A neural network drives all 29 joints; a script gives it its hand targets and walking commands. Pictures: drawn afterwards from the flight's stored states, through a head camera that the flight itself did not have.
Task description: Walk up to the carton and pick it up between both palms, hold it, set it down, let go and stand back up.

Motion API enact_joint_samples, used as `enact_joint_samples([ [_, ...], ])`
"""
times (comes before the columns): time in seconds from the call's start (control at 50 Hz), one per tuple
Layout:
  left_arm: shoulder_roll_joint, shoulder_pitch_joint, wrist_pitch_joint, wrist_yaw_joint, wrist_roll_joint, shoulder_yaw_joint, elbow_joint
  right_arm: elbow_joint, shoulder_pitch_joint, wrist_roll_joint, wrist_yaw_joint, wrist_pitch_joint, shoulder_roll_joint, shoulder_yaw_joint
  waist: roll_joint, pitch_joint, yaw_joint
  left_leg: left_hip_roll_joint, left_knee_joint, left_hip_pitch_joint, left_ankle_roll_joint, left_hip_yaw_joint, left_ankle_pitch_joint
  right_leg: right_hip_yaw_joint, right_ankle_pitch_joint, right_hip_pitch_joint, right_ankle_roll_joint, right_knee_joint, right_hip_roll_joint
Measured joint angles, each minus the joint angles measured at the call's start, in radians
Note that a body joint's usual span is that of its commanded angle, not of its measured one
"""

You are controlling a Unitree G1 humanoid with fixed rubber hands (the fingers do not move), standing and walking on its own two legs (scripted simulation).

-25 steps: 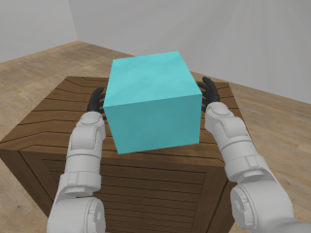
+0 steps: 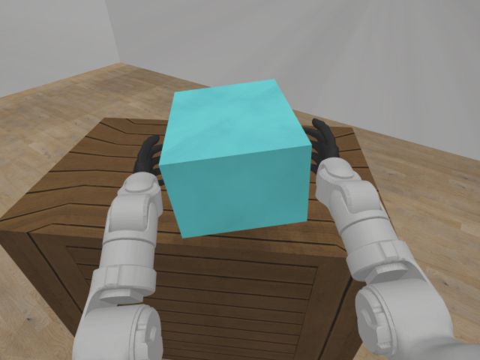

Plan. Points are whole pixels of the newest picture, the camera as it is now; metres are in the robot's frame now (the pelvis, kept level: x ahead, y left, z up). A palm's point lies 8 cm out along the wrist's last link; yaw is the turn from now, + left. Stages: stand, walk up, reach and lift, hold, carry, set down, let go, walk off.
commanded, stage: hold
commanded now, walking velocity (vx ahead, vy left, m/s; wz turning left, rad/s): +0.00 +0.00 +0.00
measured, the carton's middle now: (233, 149) +0.46 +0.01 +0.18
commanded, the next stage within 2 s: set down in 0.26 s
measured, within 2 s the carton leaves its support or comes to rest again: neither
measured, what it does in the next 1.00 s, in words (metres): stands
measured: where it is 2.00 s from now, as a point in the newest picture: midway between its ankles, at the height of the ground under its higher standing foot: outside the picture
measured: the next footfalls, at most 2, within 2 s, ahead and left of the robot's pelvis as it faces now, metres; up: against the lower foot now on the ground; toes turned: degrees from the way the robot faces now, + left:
none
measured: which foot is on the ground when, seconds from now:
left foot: down 0.00-1.00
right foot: down 0.00-1.00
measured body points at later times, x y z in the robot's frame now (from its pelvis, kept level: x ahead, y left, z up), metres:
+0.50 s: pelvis +0.00 +0.00 +0.00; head -0.05 +0.01 +0.45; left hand +0.39 +0.17 +0.18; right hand +0.40 -0.14 +0.19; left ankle +0.02 +0.13 -0.74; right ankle +0.07 -0.09 -0.74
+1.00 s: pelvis +0.03 +0.00 +0.01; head +0.04 +0.01 +0.46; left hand +0.44 +0.15 +0.13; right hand +0.44 -0.15 +0.14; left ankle +0.02 +0.13 -0.74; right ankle +0.07 -0.09 -0.74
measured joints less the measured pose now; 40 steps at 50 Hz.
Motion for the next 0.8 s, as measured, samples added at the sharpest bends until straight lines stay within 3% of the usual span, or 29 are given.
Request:
enact_joint_samples([
  [0.42,-0.010,0.000,-0.007,-0.009,0.003,0.040,0.000,0.000,0.000,-0.005,-0.007,-0.009,0.022,-0.020,0.000,0.015,0.000,0.000,-0.007,0.015,0.000,0.000,0.001,0.000,0.000,0.014,0.000,-0.005,0.000],
  [0.66,-0.069,0.000,-0.116,-0.060,0.117,0.144,0.000,0.015,0.000,-0.185,0.067,-0.184,0.121,-0.178,0.000,0.070,0.000,0.000,-0.042,0.046,0.000,0.000,0.003,0.000,-0.013,0.034,0.000,-0.015,0.000],
  [0.8,-0.074,0.002,-0.148,-0.050,0.128,0.108,0.000,0.021,0.018,-0.178,0.079,-0.264,0.093,-0.150,0.000,0.152,0.000,0.000,-0.065,0.069,0.000,0.000,0.004,-0.001,-0.020,0.050,-0.001,-0.025,0.000],
])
